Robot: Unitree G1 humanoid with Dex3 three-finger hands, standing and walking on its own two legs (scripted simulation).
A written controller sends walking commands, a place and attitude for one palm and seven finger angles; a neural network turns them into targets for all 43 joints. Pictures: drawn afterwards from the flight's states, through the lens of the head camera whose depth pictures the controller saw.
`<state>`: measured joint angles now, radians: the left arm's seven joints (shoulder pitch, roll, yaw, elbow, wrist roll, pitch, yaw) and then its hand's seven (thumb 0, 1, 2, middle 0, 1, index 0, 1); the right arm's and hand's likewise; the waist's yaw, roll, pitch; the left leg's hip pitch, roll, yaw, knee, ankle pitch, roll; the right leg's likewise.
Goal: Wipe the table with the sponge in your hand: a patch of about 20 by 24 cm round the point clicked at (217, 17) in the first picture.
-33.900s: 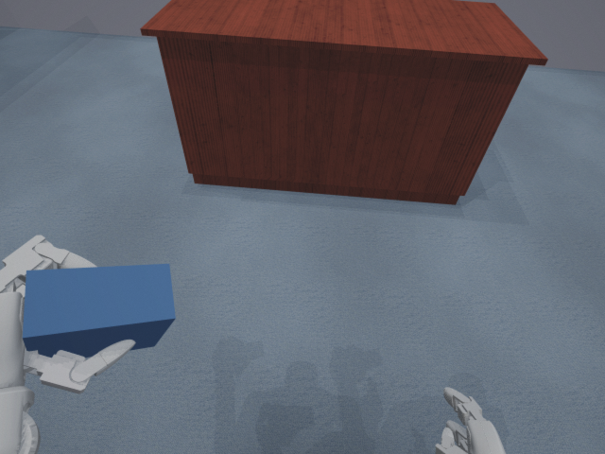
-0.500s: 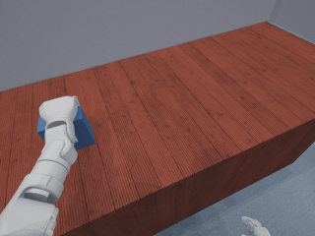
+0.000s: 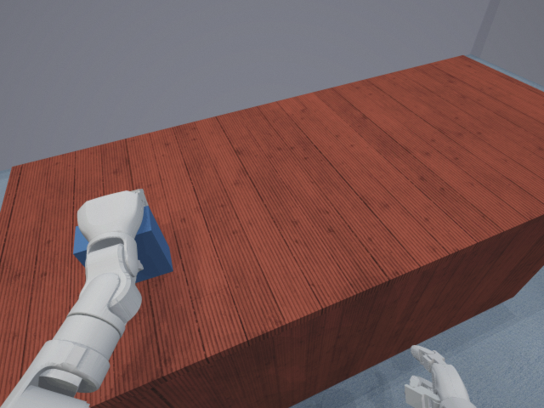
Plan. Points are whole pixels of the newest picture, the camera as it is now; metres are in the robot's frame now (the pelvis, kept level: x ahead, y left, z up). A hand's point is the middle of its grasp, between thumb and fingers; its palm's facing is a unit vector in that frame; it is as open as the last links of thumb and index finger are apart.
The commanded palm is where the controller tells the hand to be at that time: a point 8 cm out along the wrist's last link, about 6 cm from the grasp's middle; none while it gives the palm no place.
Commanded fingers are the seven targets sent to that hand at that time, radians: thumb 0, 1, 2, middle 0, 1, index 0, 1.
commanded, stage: wipe back along the middle lane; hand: left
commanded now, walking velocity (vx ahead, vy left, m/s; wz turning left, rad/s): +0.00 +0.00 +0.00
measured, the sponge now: (131, 256) +0.34 +0.28 +0.03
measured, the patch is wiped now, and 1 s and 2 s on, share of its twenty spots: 0.70 0.85 0.90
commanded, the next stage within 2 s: slide across to the third lane in 0.90 s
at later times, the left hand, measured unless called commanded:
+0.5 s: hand (130, 260) +0.30 +0.25 +0.08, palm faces +0.07 -0.06 -1.00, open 10.0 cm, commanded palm +0.25 +0.23 +0.11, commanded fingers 0.00 0.10 1.30 -1.20 -1.60 -1.20 -1.60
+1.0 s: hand (145, 288) +0.25 +0.21 +0.08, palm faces +0.09 -0.07 -0.99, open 10.0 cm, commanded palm +0.21 +0.19 +0.11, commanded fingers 0.00 0.10 1.30 -1.20 -1.60 -1.20 -1.60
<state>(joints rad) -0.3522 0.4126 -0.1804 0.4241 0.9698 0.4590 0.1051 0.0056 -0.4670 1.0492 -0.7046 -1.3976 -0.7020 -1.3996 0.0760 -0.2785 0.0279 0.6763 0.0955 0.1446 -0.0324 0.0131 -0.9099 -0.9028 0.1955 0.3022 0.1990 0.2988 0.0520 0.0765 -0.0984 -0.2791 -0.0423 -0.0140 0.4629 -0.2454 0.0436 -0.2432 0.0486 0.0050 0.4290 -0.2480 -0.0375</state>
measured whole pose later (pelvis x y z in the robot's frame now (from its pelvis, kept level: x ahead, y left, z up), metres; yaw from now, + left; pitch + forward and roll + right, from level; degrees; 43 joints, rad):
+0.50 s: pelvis +0.00 +0.01 +0.00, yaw +0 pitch +1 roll +0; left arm -0.18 0.34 -0.27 0.16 0.98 0.60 0.12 0.01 -0.47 1.05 -0.68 -1.42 -0.71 -1.39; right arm 0.01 -0.26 0.05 0.66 0.09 0.15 0.01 0.02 -0.91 -0.90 0.20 0.30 0.20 0.30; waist 0.09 0.09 -0.10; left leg -0.25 -0.06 -0.01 0.49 -0.26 0.05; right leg -0.22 0.04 0.01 0.47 -0.27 -0.03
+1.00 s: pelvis -0.02 -0.02 +0.00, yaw -1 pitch -1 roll +0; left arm -0.04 0.33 -0.31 -0.01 0.99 0.64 0.11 0.01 -0.47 1.05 -0.66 -1.44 -0.71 -1.37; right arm -0.02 -0.26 0.05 0.65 0.10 0.15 0.03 0.02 -0.91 -0.90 0.19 0.30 0.20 0.30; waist 0.10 0.11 -0.08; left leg -0.23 -0.03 -0.01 0.51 -0.26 0.02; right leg -0.22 0.06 0.01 0.52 -0.28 -0.06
